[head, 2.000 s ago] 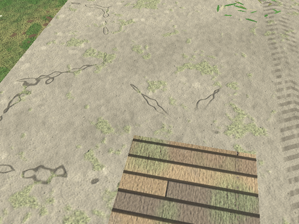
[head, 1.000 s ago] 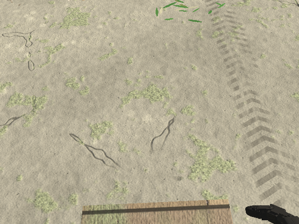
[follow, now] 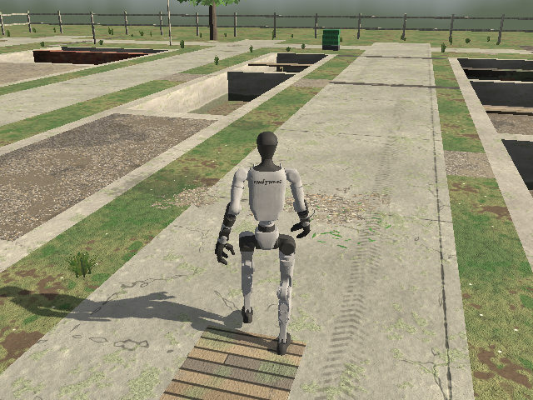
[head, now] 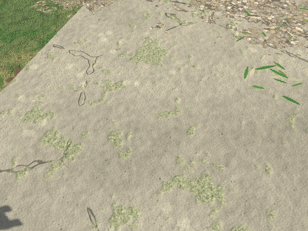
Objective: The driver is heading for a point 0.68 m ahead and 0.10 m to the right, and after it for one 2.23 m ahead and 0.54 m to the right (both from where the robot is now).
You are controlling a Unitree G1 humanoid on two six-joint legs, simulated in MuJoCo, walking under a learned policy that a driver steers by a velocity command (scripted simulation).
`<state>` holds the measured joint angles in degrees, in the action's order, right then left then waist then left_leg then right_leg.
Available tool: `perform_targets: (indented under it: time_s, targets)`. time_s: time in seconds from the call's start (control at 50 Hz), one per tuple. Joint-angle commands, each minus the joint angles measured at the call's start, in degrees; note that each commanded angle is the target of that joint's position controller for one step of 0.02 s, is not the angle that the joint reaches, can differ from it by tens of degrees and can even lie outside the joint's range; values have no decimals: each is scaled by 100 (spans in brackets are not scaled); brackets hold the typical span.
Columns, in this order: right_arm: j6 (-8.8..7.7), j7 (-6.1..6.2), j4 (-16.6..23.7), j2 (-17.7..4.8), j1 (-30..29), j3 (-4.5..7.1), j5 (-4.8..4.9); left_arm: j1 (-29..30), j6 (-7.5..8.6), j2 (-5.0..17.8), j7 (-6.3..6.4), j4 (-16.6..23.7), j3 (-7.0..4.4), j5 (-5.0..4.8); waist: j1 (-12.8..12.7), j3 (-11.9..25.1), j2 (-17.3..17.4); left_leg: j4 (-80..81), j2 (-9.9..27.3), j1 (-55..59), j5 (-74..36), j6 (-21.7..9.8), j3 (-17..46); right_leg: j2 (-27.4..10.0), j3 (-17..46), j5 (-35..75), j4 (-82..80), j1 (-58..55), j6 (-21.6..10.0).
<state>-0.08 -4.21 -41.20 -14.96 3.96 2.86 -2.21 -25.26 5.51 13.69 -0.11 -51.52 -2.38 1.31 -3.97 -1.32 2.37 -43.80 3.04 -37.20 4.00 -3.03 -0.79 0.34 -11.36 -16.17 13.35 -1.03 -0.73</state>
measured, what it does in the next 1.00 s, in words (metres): walks ahead, turning right: left foot, then right foot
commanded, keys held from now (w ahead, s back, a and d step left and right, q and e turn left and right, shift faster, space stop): w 0.08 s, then w+e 0.82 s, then w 0.10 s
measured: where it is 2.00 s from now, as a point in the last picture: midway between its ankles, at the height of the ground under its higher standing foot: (219, 125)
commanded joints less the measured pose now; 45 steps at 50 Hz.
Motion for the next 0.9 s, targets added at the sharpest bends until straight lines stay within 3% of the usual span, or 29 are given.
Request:
perform_targets:
  time_s: [0.02,0.06,0.08,0.1,0.12,0.14,0.16,0.18,0.2,0.24,0.26,0.32,0.38,0.44,0.52,0.58,0.62,0.64,0.66,0.68,0.7,0.72,0.74,0.76,0.8,0.82,0.86,0.9]
  targets:
    - [-93,5,492,-155,-508,-46,-21,-61,22,835,21,162,-151,-4,128,-381,-739,695,-164,467,281,-198,-340,-1552,566,2655,-348,237,-724]
    - [-136,71,455,-231,-362,-24,-62,-179,-62,960,42,13,-163,-8,246,-245,-793,1021,-410,954,823,-406,-513,-1606,445,4068,276,-107,-692]
    - [-186,112,303,-288,101,14,-83,-216,-108,1022,51,-52,-164,-16,468,45,-790,1287,-608,1576,896,-524,-574,-1562,335,4856,990,-191,-648]
    - [-267,171,-25,-399,1003,80,-143,-273,-150,956,59,-105,-124,-61,852,571,-600,1662,-713,2872,625,-661,-561,-1368,166,4822,2086,202,-550]
    - [-320,266,-264,-806,2027,202,-261,-245,-142,724,41,65,-32,-95,1256,1328,-135,1705,407,4523,1140,-919,623,-1141,181,2950,3665,1413,-456]
    - [-317,347,-283,-1402,2223,323,-196,-665,-134,71,-61,316,109,-205,1001,2038,1283,2234,2275,6034,1023,-1607,3469,-82,280,-1576,5705,3566,-213]
    - [-282,411,-262,-1312,2236,344,35,-51,-169,799,13,275,-113,-106,1223,1792,278,2492,2133,5493,556,-1461,3493,-113,1313,-1318,6163,3926,-310]
    - [-305,429,-342,-1040,1786,248,58,307,-139,705,-7,390,-121,-167,938,942,186,2575,1850,4711,24,-1238,2419,-311,1485,-759,6019,4000,-376]
    - [-353,401,-357,-674,1460,151,59,296,-119,566,-21,322,-86,-176,698,492,43,2812,1577,3974,-414,-988,1772,-483,1438,-409,5602,3749,-376]
    - [-440,398,-380,-274,1086,38,112,5,-287,420,-55,86,-92,-14,356,172,240,3183,1159,3180,-509,-637,928,-596,1379,-127,5213,3213,-291]
    - [-497,397,-422,-208,1145,16,109,-47,-361,343,-93,27,-101,18,324,152,264,3295,1105,3009,-679,-605,744,-551,1359,-29,5212,3058,-275]
    - [-623,421,-618,-323,1392,58,147,319,-456,201,-187,115,-126,20,247,-84,170,3563,1028,3021,-971,-555,225,-565,1345,496,5076,3501,-241]
    - [-633,456,-783,-248,1668,40,130,939,-471,174,-228,300,-128,23,338,-308,157,3664,980,3212,-1119,-522,-185,-588,1308,1112,4659,4080,-196]
    - [-631,487,-904,-240,1797,18,130,1547,-438,82,-276,503,-64,26,422,-447,127,3636,895,3303,-1415,-451,-608,-516,1062,1659,3705,4055,-199]
    - [-592,567,-1146,-382,2209,33,117,2289,-428,46,-343,803,17,55,621,-585,85,3487,1074,3852,-2072,-396,-930,-391,578,1660,2719,3907,-386]
    - [-517,629,-1248,-548,2236,57,94,2268,-430,134,-328,872,-11,63,503,-424,163,2817,1167,4333,-3851,-304,-1206,-54,259,1011,2371,3423,-670]
    - [-441,670,-1258,-740,2127,103,72,1734,-436,273,-275,751,-85,72,225,-36,334,1759,1211,4483,-5246,-292,-1342,330,87,355,2321,2700,-936]
    - [-389,667,-1233,-826,2081,127,66,1224,-408,402,-249,610,-159,80,9,291,342,854,1226,4337,-5199,-318,-1349,498,132,134,2129,2058,-1096]
    - [-360,639,-1163,-870,1971,137,90,399,-360,619,-196,354,-281,132,-404,717,113,-481,1111,3677,-4252,-221,-1412,521,411,238,1604,850,-1315]
    - [-393,582,-907,-552,2016,65,159,-185,-369,1256,-96,267,-489,184,-547,1288,-709,-2519,677,2003,-1476,-2,-1454,-840,2313,-376,1361,-692,-1835]
    - [-454,484,-512,-355,1862,59,180,167,-419,1638,-101,389,-570,27,-149,1575,-1489,-4173,-627,-29,2712,245,-564,-2054,5433,114,476,-1598,-2633]
    - [-525,450,-380,-586,1216,82,106,214,-464,1483,-75,352,-544,-107,-285,1060,-563,-4084,-202,-607,2184,186,310,-1913,4835,325,261,-1251,-2468]
    - [-603,425,-311,-522,1102,48,175,497,-457,1215,-33,330,-475,-117,-66,438,-337,-3612,44,-584,1669,168,294,-1797,4142,677,145,-508,-2240]
    - [-617,436,-395,-503,1215,54,166,743,-433,940,-19,343,-402,-98,236,33,35,-3014,230,-246,1469,185,271,-1498,3612,1291,39,199,-1930]
    - [-406,421,-448,-399,1423,33,-30,1049,-335,720,9,404,-312,-134,564,-1,-56,-2401,365,417,1387,347,284,-989,2884,1997,-71,901,-1668]
    - [-305,399,-433,-364,1434,34,-72,994,-267,742,-5,400,-305,-147,595,59,-124,-2258,341,530,1374,417,219,-878,2760,2329,-78,1021,-1668]
    - [-195,366,-314,-305,1226,22,-66,821,-196,911,-26,357,-340,-150,593,49,-231,-1840,328,455,1097,538,108,-694,2567,2496,-147,1180,-1628]
    - [-168,353,-109,-318,696,18,-50,573,-192,981,-28,326,-355,-143,430,-88,-362,-1299,332,156,641,628,52,-601,2585,2364,-230,1158,-1516]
